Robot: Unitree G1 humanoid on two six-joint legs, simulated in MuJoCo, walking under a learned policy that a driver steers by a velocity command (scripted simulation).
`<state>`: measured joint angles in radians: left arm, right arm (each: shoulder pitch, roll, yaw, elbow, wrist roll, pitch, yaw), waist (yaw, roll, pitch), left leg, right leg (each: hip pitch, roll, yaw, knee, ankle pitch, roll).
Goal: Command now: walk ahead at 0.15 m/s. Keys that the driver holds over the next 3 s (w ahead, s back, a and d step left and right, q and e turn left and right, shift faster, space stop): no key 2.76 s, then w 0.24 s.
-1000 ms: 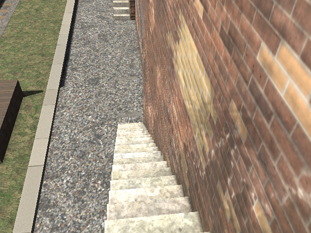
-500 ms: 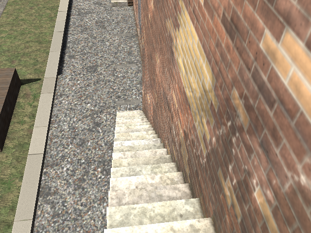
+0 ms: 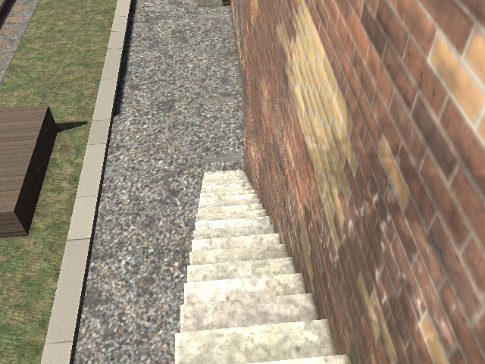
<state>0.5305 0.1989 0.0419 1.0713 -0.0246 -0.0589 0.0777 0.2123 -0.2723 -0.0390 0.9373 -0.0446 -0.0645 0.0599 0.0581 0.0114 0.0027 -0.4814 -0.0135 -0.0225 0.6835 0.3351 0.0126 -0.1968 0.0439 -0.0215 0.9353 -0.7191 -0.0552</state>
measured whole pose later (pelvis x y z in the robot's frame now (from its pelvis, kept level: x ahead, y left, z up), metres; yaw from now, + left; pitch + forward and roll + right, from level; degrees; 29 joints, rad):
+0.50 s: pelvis +0.07 -0.03 -0.13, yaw +2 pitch -4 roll -5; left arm 0.40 0.11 -0.01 0.97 0.00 -0.04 0.11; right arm 0.34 -0.24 0.02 1.08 0.00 0.02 0.03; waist -0.01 0.11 -0.04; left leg -0.26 0.05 -0.04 0.64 -0.26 0.01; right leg -0.64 0.03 -0.14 1.53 -0.11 -0.10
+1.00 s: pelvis +0.12 -0.05 -0.12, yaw +3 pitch -3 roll +1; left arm 0.41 0.13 -0.04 1.13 -0.03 -0.03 0.01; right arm 0.32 -0.18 0.01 1.02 -0.04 0.03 0.03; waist 0.02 0.05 0.01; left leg -0.05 -0.04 -0.02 0.33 -0.23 0.02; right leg -0.16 -0.03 -0.08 0.41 -0.19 -0.01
